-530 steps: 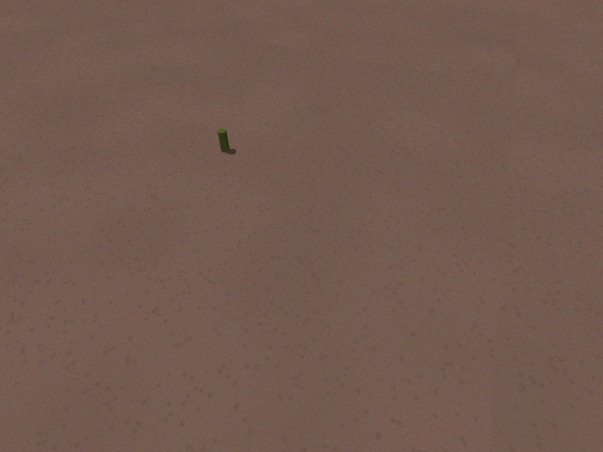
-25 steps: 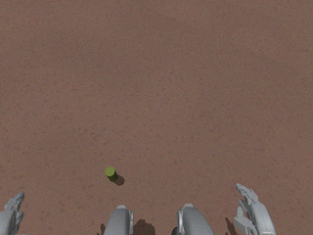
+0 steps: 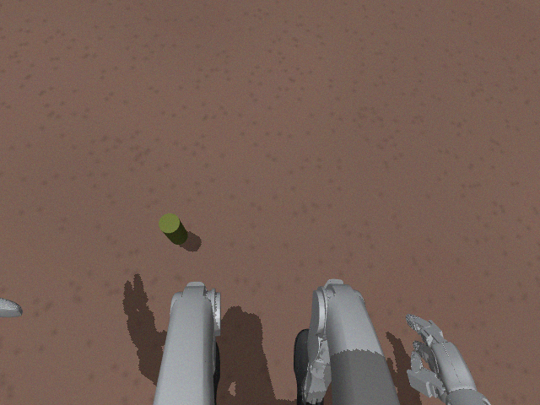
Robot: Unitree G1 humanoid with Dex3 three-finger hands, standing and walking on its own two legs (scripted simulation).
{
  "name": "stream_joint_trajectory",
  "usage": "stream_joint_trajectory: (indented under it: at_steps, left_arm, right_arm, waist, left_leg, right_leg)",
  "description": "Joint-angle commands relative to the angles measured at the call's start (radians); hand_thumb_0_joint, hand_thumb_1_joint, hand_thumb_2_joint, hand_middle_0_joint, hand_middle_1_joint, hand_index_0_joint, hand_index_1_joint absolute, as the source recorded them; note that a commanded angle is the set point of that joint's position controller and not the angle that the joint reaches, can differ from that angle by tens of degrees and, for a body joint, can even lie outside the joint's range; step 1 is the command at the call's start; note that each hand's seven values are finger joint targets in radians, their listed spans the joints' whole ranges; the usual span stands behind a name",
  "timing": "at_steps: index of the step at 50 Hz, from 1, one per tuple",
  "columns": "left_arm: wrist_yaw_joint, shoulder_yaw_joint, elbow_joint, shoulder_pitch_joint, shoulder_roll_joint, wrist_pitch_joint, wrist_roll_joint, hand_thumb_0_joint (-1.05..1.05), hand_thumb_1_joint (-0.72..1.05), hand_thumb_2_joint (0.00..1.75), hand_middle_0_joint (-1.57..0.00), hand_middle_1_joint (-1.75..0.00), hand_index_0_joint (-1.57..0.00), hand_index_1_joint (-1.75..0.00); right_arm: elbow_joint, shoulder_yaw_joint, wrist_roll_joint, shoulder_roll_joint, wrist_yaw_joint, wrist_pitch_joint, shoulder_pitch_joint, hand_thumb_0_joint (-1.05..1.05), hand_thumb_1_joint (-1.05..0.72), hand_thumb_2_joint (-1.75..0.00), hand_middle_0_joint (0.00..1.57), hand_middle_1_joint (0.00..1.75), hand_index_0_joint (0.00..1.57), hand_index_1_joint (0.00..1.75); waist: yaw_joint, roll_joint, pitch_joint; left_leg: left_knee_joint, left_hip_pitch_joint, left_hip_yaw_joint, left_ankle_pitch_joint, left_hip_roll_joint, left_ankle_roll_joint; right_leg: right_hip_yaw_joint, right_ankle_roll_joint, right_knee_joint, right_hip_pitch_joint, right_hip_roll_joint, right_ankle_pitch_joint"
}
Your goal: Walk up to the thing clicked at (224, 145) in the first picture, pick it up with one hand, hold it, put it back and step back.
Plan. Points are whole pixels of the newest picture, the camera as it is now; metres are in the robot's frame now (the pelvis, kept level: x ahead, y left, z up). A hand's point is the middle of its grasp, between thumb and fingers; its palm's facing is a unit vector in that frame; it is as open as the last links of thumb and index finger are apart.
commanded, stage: go down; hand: left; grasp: from the side
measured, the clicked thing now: (174, 230) +0.46 +0.23 -0.43
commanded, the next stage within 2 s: approach in 1.50 s
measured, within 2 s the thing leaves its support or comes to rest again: neither
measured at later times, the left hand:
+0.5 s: hand out of the picture +0.35 +0.40 -0.09, palm faces +0.19 -0.97 -0.16, open 17.2 cm
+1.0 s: hand (2, 234) +0.37 +0.41 -0.11, palm faces +0.18 -0.98 -0.12, open 17.3 cm
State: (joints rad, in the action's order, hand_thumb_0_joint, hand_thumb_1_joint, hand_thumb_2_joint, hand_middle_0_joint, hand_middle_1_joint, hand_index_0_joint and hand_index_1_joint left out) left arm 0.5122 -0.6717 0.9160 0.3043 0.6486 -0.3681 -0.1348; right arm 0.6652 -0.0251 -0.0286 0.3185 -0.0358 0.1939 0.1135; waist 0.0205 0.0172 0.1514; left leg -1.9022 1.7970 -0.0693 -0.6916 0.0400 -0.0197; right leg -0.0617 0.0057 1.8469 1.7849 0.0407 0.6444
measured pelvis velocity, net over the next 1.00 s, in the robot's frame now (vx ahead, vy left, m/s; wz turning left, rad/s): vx -0.03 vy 0.01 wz -0.04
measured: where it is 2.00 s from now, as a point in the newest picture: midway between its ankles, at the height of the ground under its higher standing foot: (257, 395)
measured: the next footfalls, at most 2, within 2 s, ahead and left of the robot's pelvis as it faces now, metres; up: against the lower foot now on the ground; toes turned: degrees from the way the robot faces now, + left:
none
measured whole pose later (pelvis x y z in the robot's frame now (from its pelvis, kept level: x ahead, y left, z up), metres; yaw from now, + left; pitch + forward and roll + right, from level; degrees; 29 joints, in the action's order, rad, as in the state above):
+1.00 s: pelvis -0.03 +0.01 -0.11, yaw -3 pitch +32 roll -7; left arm 0.69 -0.82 1.07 0.56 0.86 -0.41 -0.16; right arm 0.67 -0.10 -0.05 0.38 -0.01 0.18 0.10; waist 0.08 0.03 0.08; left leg -2.26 2.13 -0.11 -0.70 0.02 0.00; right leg -0.07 -0.02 2.17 2.08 0.05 0.64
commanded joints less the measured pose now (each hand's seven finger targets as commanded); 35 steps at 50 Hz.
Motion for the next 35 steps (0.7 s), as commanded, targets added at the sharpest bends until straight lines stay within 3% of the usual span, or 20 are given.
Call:
stream_joint_trajectory:
  at_steps: [1, 6, 10, 14, 18, 19, 22, 30, 35]
  left_arm:
    - [0.041, -0.086, -0.129, 0.215, 0.400, -0.086, -0.031, 0.00, -0.45, 0.07, -0.06, -0.11, -0.06, -0.10]
    - [0.064, -0.149, -0.119, 0.232, 0.502, -0.083, -0.030, 0.00, -0.50, 0.05, -0.07, -0.10, -0.07, -0.10]
    - [0.070, -0.172, -0.108, 0.224, 0.520, -0.077, -0.040, 0.00, -0.47, 0.07, -0.06, -0.10, -0.06, -0.10]
    - [0.082, -0.175, -0.090, 0.251, 0.527, -0.077, -0.052, 0.00, -0.50, 0.07, -0.06, -0.10, -0.06, -0.10]
    - [0.111, -0.166, -0.060, 0.265, 0.498, -0.087, -0.067, 0.00, -0.50, 0.07, -0.05, -0.10, -0.05, -0.09]
    - [0.119, -0.173, -0.074, 0.281, 0.513, -0.089, -0.066, 0.00, -0.48, 0.06, -0.05, -0.09, -0.05, -0.09]
    - [0.134, -0.175, -0.061, 0.335, 0.537, -0.096, -0.064, 0.00, -0.52, 0.06, -0.05, -0.08, -0.05, -0.08]
    - [0.141, -0.211, -0.075, 0.382, 0.625, -0.095, -0.048, 0.00, -0.49, 0.08, -0.05, -0.09, -0.04, -0.09]
    - [0.143, -0.203, -0.059, 0.395, 0.619, -0.081, -0.058, 0.00, -0.50, 0.08, -0.04, -0.09, -0.04, -0.09]
  right_arm:
    - [-0.072, 0.074, 0.002, 0.213, -0.023, 0.033, 0.095, 0.00, -0.90, -0.90, 0.20, 0.30, 0.20, 0.30]
    - [-0.073, 0.061, 0.000, 0.234, -0.023, 0.025, 0.091, 0.00, -0.91, -0.90, 0.20, 0.30, 0.20, 0.30]
    - [-0.068, 0.056, 0.004, 0.244, -0.025, 0.018, 0.080, 0.00, -0.91, -0.90, 0.20, 0.30, 0.20, 0.30]
    - [-0.071, 0.050, 0.008, 0.246, -0.021, 0.017, 0.070, 0.00, -0.91, -0.90, 0.20, 0.30, 0.20, 0.30]
    - [-0.058, 0.046, 0.003, 0.253, -0.017, 0.021, 0.085, 0.00, -0.92, -0.91, 0.20, 0.30, 0.20, 0.30]
    - [-0.056, 0.049, -0.001, 0.258, -0.016, 0.023, 0.093, 0.00, -0.92, -0.91, 0.20, 0.30, 0.20, 0.30]
    - [-0.045, 0.047, -0.007, 0.263, -0.015, 0.022, 0.103, 0.00, -0.92, -0.91, 0.20, 0.30, 0.20, 0.30]
    - [-0.042, 0.037, -0.014, 0.278, -0.011, 0.017, 0.105, 0.00, -0.91, -0.91, 0.20, 0.30, 0.20, 0.30]
    - [-0.047, 0.029, -0.009, 0.276, -0.008, 0.013, 0.099, 0.00, -0.92, -0.91, 0.20, 0.30, 0.20, 0.30]
  waist:
    - [0.006, -0.150, 0.562]
    - [-0.028, -0.182, 0.610]
    - [-0.039, -0.212, 0.590]
    - [-0.025, -0.205, 0.530]
    - [0.002, -0.189, 0.533]
    - [0.005, -0.197, 0.567]
    - [0.018, -0.204, 0.571]
    - [-0.001, -0.249, 0.590]
    - [0.007, -0.230, 0.554]
  left_leg:
    - [0.202, -0.325, 0.018, 0.138, -0.021, 0.042]
    - [0.175, -0.295, 0.019, 0.138, -0.022, 0.039]
    - [0.166, -0.299, 0.000, 0.151, -0.018, 0.034]
    - [0.142, -0.225, -0.004, 0.101, -0.017, 0.039]
    - [0.087, -0.217, -0.004, 0.179, -0.017, 0.040]
    - [0.066, -0.232, 0.000, 0.220, -0.019, 0.040]
    - [0.038, -0.219, 0.004, 0.208, -0.019, 0.041]
    - [0.037, -0.195, -0.001, 0.117, -0.018, 0.037]
    - [0.015, -0.141, 0.005, 0.091, -0.021, 0.042]
  right_leg:
    - [0.040, 0.028, -0.178, -0.270, -0.033, -0.088]
    - [0.017, 0.032, -0.117, -0.258, -0.034, -0.091]
    - [-0.008, 0.036, -0.057, -0.184, -0.036, -0.107]
    - [-0.016, 0.035, -0.031, -0.137, -0.036, -0.075]
    - [-0.021, 0.037, 0.009, -0.116, -0.036, -0.130]
    - [-0.018, 0.036, 0.016, -0.125, -0.034, -0.158]
    - [-0.017, 0.036, 0.026, -0.105, -0.032, -0.147]
    - [-0.029, 0.035, 0.074, -0.078, -0.030, -0.089]
    - [-0.030, 0.034, 0.081, -0.044, -0.033, -0.066]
